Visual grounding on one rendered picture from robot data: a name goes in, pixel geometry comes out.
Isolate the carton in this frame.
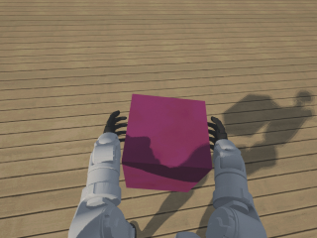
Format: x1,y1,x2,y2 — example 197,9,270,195
121,93,213,192

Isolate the left robot hand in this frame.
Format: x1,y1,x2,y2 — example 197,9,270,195
103,110,128,143

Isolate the right robot hand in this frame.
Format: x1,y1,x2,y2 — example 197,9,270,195
207,116,228,150

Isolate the left robot forearm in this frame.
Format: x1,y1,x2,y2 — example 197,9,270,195
67,132,122,238

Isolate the left robot upper arm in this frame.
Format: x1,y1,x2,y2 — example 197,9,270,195
68,205,129,238

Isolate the right robot forearm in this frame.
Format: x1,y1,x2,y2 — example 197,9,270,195
212,139,263,225

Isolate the right robot upper arm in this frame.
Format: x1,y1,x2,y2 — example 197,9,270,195
205,206,267,238

